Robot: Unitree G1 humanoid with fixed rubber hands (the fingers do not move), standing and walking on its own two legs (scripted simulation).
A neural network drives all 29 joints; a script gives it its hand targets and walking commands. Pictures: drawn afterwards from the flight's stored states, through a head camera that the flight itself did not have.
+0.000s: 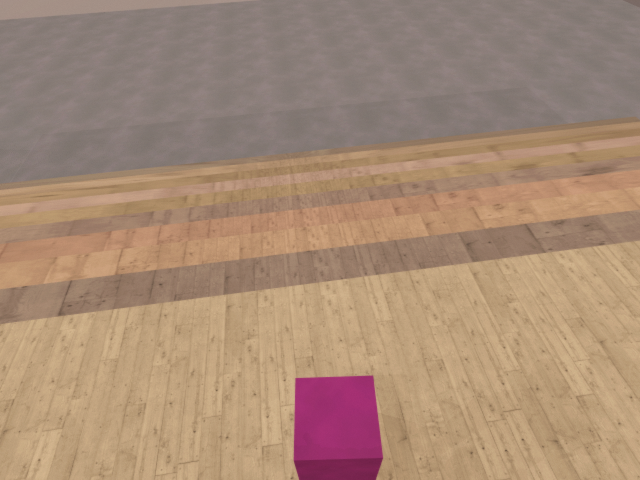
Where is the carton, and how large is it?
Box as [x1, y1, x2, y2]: [294, 376, 382, 479]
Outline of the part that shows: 372,376 295,378 294,463 299,479 375,479 382,459 382,453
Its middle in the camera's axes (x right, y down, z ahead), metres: +0.05 +0.52 +1.06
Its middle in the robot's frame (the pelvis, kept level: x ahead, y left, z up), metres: +0.40 -0.01 -0.66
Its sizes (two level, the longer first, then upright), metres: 0.210 0.200 0.250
